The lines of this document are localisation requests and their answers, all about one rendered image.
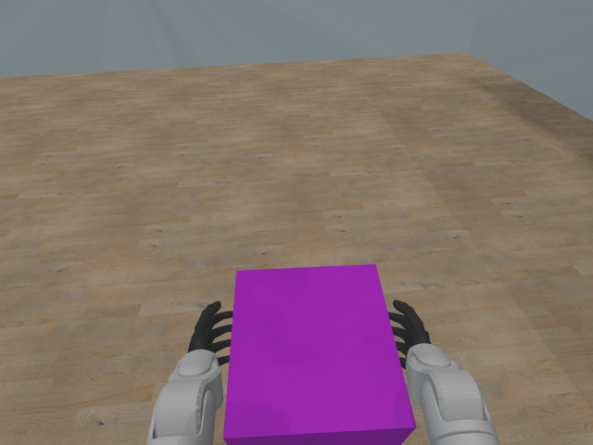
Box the right robot forearm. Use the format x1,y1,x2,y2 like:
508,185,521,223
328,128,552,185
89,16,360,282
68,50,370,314
406,343,500,445

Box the carton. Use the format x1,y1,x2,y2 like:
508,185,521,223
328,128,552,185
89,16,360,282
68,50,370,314
223,264,416,445

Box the robot left hand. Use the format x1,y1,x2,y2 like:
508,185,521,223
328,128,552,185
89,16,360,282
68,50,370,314
187,301,233,366

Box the left robot forearm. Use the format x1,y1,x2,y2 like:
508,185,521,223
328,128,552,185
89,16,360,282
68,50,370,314
146,350,223,445

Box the robot right hand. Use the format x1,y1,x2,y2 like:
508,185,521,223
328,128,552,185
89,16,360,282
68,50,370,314
388,299,431,370

